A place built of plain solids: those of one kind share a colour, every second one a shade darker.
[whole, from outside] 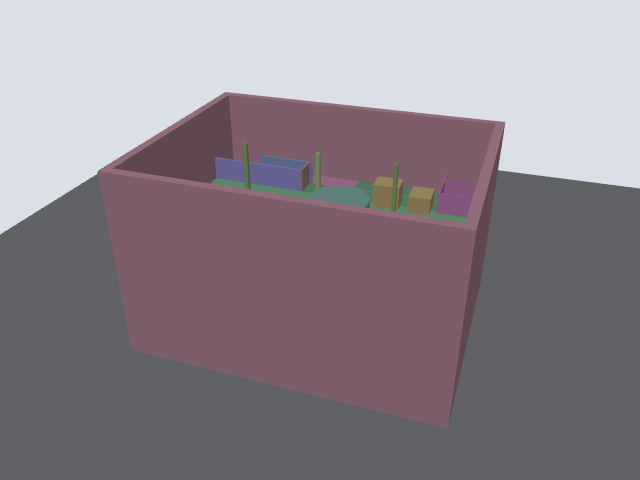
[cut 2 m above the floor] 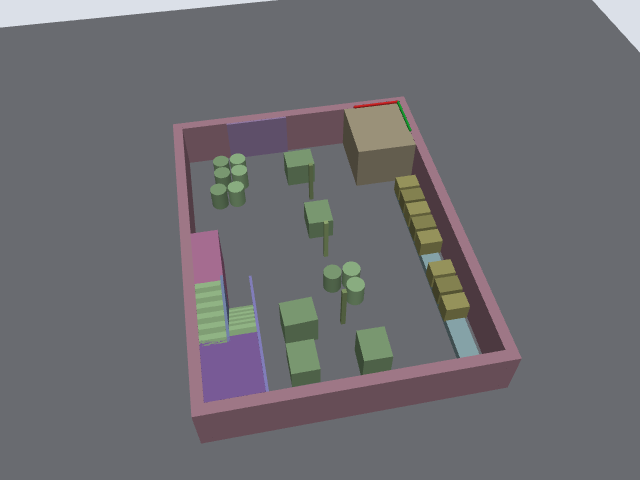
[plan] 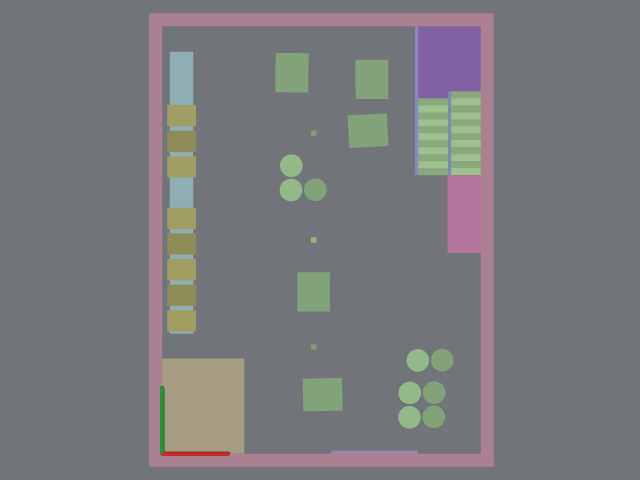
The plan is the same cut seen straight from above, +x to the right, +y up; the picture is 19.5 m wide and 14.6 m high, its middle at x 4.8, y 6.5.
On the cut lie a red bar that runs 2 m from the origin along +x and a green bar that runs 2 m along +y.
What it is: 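The brewhouse of a small tower brewery; brick, two high storeys, a cask and racking floor under a brewing floor, one steep timber stair between them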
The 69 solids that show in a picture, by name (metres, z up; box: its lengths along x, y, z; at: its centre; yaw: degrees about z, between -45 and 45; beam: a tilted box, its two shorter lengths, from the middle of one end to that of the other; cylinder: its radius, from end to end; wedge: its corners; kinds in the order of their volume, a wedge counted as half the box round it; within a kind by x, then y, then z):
{
 "wall_1": {"box": [0.4, 13.8, 8.54], "at": [-0.2, 6.5, 4.22]},
 "wall_2": {"box": [10.49, 0.4, 8.54], "at": [4.84, -0.2, 4.22]},
 "wall_3": {"box": [10.49, 0.4, 8.54], "at": [4.84, 13.2, 4.22]},
 "wall_4": {"box": [0.4, 13.8, 8.54], "at": [9.89, 6.5, 4.22]},
 "upper_floor_1": {"box": [7.7, 13.02, 0.3], "at": [3.84, 6.5, 4.66]},
 "upper_floor_2": {"box": [1.02, 8.49, 0.3], "at": [8.19, 4.23, 4.66]},
 "upper_floor_3": {"box": [0.92, 6.13, 0.3], "at": [9.24, 3.06, 4.66]},
 "office_1": {"box": [2.5, 2.9, 2.25], "at": [1.25, 1.45, 1.07]},
 "stair_head_landing_1": {"box": [1.02, 2.38, 4.86], "at": [9.19, 7.29, 2.38]},
 "liquor_back_1": {"cylinder": 1.15, "from": [2.35, 4.88, 4.75], "to": [2.35, 4.88, 7.48]},
 "stair_steps_1": {"box": [0.9, 0.22, 0.24], "at": [8.24, 8.58, 0.07]},
 "stair_steps_2": {"box": [0.9, 0.22, 0.43], "at": [8.24, 8.79, 0.17]},
 "stair_steps_3": {"box": [0.9, 0.22, 0.63], "at": [8.24, 9.01, 0.26]},
 "stair_steps_4": {"box": [0.9, 0.22, 0.82], "at": [8.24, 9.22, 0.36]},
 "stair_steps_5": {"box": [0.9, 0.22, 1.01], "at": [8.24, 9.43, 0.46]},
 "stair_steps_6": {"box": [0.9, 0.22, 1.2], "at": [8.24, 9.64, 0.55]},
 "stair_steps_7": {"box": [0.9, 0.22, 1.4], "at": [8.24, 9.85, 0.65]},
 "stair_steps_8": {"box": [0.9, 0.22, 1.59], "at": [8.24, 10.07, 0.74]},
 "stair_steps_9": {"box": [0.9, 0.22, 1.78], "at": [8.24, 10.28, 0.84]},
 "stair_steps_10": {"box": [0.9, 0.22, 1.97], "at": [8.24, 10.49, 0.94]},
 "stair_steps_11": {"box": [0.9, 0.22, 2.16], "at": [8.24, 10.7, 1.03]},
 "stair_steps_12": {"box": [0.9, 0.22, 4.66], "at": [9.24, 8.58, 2.28]},
 "stair_steps_13": {"box": [0.9, 0.22, 4.47], "at": [9.24, 8.79, 2.19]},
 "stair_steps_14": {"box": [0.9, 0.22, 4.28], "at": [9.24, 9.01, 2.09]},
 "stair_steps_15": {"box": [0.9, 0.22, 4.09], "at": [9.24, 9.22, 1.99]},
 "stair_steps_16": {"box": [0.9, 0.22, 3.89], "at": [9.24, 9.43, 1.9]},
 "stair_steps_17": {"box": [0.9, 0.22, 3.7], "at": [9.24, 9.64, 1.8]},
 "stair_steps_18": {"box": [0.9, 0.22, 3.51], "at": [9.24, 9.85, 1.7]},
 "stair_steps_19": {"box": [0.9, 0.22, 3.32], "at": [9.24, 10.07, 1.61]},
 "stair_steps_20": {"box": [0.9, 0.22, 3.13], "at": [9.24, 10.28, 1.51]},
 "stair_steps_21": {"box": [0.9, 0.22, 2.93], "at": [9.24, 10.49, 1.42]},
 "stair_steps_22": {"box": [0.9, 0.22, 2.74], "at": [9.24, 10.7, 1.32]},
 "stair_steps_23": {"box": [0.9, 0.22, 2.55], "at": [9.24, 10.91, 1.22]},
 "load_1": {"cylinder": 0.34, "from": [3.92, 8.02, -0.05], "to": [3.92, 8.02, 0.88]},
 "load_2": {"cylinder": 0.34, "from": [3.93, 8.76, -0.05], "to": [3.93, 8.76, 0.88]},
 "load_3": {"box": [1.0, 1.2, 1.37], "at": [3.95, 11.59, 0.64], "yaw": -0.5},
 "load_4": {"box": [1.0, 1.2, 0.97], "at": [4.61, 4.92, 0.44]},
 "load_5": {"cylinder": 0.34, "from": [4.66, 8.03, -0.05], "to": [4.66, 8.03, 0.88]},
 "load_6": {"box": [1.2, 1.0, 1.13], "at": [4.88, 1.8, 0.52], "yaw": 1.0},
 "load_7": {"box": [1.2, 1.0, 1.37], "at": [6.26, 9.82, 0.64], "yaw": 2.9},
 "load_8": {"box": [1.0, 1.2, 0.97], "at": [6.38, 11.39, 0.44], "yaw": 0.4},
 "load_9": {"cylinder": 0.34, "from": [7.52, 1.11, -0.05], "to": [7.52, 1.11, 0.88]},
 "load_10": {"cylinder": 0.34, "from": [7.53, 1.85, -0.05], "to": [7.53, 1.85, 0.88]},
 "load_11": {"cylinder": 0.34, "from": [7.78, 2.84, -0.05], "to": [7.78, 2.84, 0.88]},
 "load_12": {"cylinder": 0.34, "from": [8.26, 1.12, -0.05], "to": [8.26, 1.12, 0.88]},
 "load_13": {"cylinder": 0.34, "from": [8.27, 1.86, -0.05], "to": [8.27, 1.86, 0.88]},
 "load_14": {"cylinder": 0.34, "from": [8.52, 2.85, -0.05], "to": [8.52, 2.85, 0.88]},
 "stair_half_landing_1": {"box": [1.9, 2.2, 2.36], "at": [8.74, 11.9, 1.13]},
 "cask_1": {"box": [0.88, 0.65, 0.74], "at": [0.59, 4.04, 0.67]},
 "cask_2": {"box": [0.88, 0.65, 0.74], "at": [0.59, 4.82, 0.67]},
 "cask_3": {"box": [0.88, 0.65, 0.74], "at": [0.59, 5.6, 0.67]},
 "cask_4": {"box": [0.88, 0.65, 0.74], "at": [0.59, 6.38, 0.67]},
 "cask_5": {"box": [0.88, 0.65, 0.74], "at": [0.59, 7.16, 0.67]},
 "cask_6": {"box": [0.88, 0.65, 0.74], "at": [0.59, 8.72, 0.67]},
 "cask_7": {"box": [0.88, 0.65, 0.74], "at": [0.59, 9.5, 0.67]},
 "cask_8": {"box": [0.88, 0.65, 0.74], "at": [0.59, 10.28, 0.67]},
 "stair_wall_1": {"box": [0.1, 4.52, 5.96], "at": [7.74, 10.74, 2.93]},
 "stillage_1": {"box": [0.72, 8.58, 0.39], "at": [0.59, 7.94, 0.14]},
 "malt_1": {"box": [1.0, 1.2, 1.13], "at": [7.76, 4.2, 5.32], "yaw": 1.5},
 "malt_2": {"box": [1.2, 1.0, 0.82], "at": [7.82, 2.66, 5.16], "yaw": 0.9},
 "stair_spine_1": {"box": [0.1, 2.76, 5.96], "at": [8.74, 9.64, 2.93]},
 "post_1": {"box": [0.17, 0.17, 8.24], "at": [4.61, 3.25, 4.07]},
 "post_2": {"box": [0.17, 0.17, 8.24], "at": [4.61, 6.5, 4.07]},
 "post_3": {"box": [0.17, 0.17, 8.24], "at": [4.61, 9.75, 4.07]},
 "loading_door_1": {"box": [2.64, 0.09, 2.87], "at": [6.46, 0.04, 1.39]},
 "hoist_rail_1": {"box": [0.04, 1.93, 1.05], "at": [7.56, 0.93, 5.28]},
 "hoist_rail_2": {"box": [2.22, 0.04, 1.05], "at": [8.62, 1.84, 5.28]},
 "hoist_rail_3": {"box": [0.04, 1.93, 1.05], "at": [9.12, 0.93, 5.28]},
 "well_guard_1": {"box": [1.1, 0.1, 1.15], "at": [8.24, 8.43, 5.33]}
}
